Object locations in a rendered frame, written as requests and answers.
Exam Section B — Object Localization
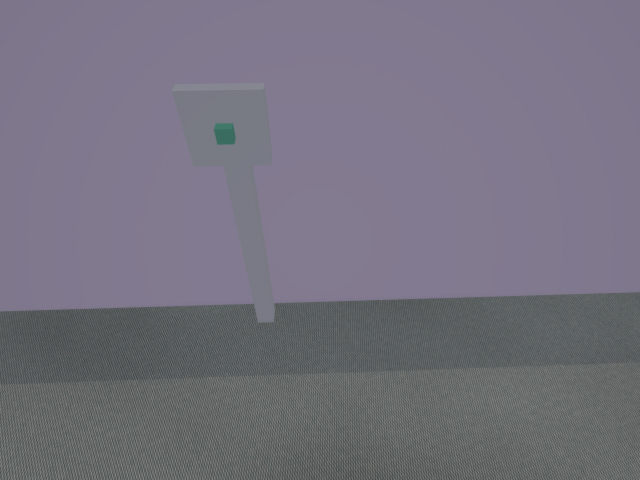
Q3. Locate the button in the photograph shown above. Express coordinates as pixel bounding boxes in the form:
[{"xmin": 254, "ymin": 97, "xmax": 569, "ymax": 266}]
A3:
[{"xmin": 214, "ymin": 123, "xmax": 236, "ymax": 145}]

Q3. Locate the panel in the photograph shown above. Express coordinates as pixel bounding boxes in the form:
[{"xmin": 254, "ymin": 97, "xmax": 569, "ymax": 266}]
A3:
[{"xmin": 172, "ymin": 83, "xmax": 275, "ymax": 323}]

